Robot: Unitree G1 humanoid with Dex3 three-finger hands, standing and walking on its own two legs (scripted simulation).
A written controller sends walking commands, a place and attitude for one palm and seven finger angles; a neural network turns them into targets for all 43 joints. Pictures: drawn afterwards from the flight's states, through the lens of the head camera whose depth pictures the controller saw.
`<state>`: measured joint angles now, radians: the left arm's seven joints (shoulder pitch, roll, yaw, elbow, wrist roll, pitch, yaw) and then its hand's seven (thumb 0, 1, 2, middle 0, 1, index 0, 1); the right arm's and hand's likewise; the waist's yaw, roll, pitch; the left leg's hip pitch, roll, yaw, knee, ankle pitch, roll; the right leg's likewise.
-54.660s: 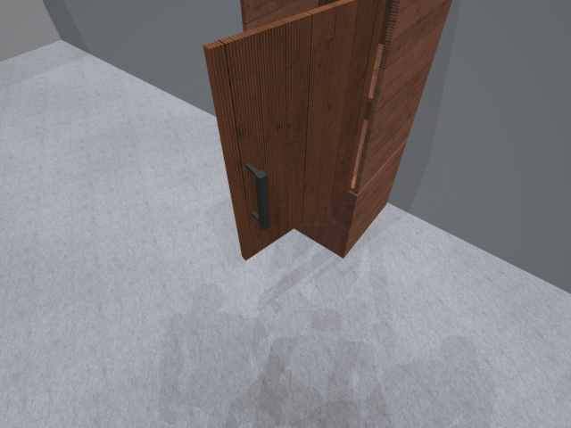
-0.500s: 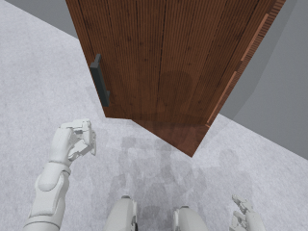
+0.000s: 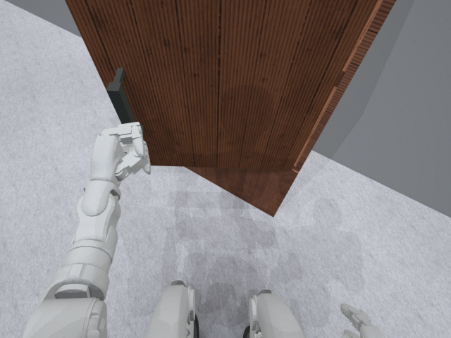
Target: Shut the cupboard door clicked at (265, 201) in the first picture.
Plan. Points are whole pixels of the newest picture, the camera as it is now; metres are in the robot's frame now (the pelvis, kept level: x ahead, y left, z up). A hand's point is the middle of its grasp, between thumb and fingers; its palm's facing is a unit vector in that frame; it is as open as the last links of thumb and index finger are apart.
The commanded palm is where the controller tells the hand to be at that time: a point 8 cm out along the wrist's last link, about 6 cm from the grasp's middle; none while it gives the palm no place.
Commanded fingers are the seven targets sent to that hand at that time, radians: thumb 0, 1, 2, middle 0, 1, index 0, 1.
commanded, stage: bring the fist close to the handle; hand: left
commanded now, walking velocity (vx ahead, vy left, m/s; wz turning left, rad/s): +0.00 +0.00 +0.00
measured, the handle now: (130, 112) +0.52 +0.19 +0.03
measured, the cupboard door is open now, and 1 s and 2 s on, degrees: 31 28 14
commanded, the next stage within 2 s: push the door shut along its arc in 0.40 s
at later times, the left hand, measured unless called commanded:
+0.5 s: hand (146, 156) +0.42 +0.15 +0.04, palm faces -0.03 -1.00 -0.04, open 3.1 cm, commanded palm +0.40 +0.20 +0.04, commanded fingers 0.00 0.90 0.90 -1.30 -1.50 -1.30 -1.50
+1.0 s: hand (149, 132) +0.47 +0.14 +0.04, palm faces -0.15 -0.99 -0.07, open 3.1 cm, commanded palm +0.47 +0.18 +0.04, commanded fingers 0.00 0.90 0.90 -1.30 -1.50 -1.30 -1.50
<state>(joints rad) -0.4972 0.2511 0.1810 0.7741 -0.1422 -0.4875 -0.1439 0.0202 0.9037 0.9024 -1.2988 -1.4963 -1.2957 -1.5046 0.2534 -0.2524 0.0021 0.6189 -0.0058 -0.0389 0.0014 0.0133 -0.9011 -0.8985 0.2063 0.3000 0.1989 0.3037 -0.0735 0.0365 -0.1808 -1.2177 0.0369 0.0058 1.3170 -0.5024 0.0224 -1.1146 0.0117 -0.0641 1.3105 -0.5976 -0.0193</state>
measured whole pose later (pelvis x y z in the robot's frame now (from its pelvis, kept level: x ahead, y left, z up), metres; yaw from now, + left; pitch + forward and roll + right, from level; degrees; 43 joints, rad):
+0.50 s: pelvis +0.00 -0.01 +0.00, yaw +0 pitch +23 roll -2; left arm -0.52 0.27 0.22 0.85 -0.15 -0.55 -0.18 0.02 0.90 0.90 -1.30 -1.50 -1.30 -1.50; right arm 0.27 -0.26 -0.02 0.63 0.00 0.01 0.01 0.01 -0.90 -0.90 0.21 0.30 0.20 0.30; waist -0.08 0.03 -0.18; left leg -1.22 0.04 0.01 1.31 -0.50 0.01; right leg -1.12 0.02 -0.06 1.31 -0.60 -0.03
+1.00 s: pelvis -0.01 +0.00 -0.01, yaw +0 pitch +25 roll -3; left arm -0.79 0.39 0.25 1.08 -0.13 -0.50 -0.29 0.02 0.90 0.90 -1.31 -1.50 -1.30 -1.50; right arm 0.31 -0.27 0.00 0.65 0.00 0.02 0.01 0.01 -0.90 -0.90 0.21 0.30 0.20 0.30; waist -0.12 0.05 -0.17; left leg -1.31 0.04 -0.01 1.37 -0.50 0.02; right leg -1.21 0.02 -0.08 1.36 -0.60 -0.03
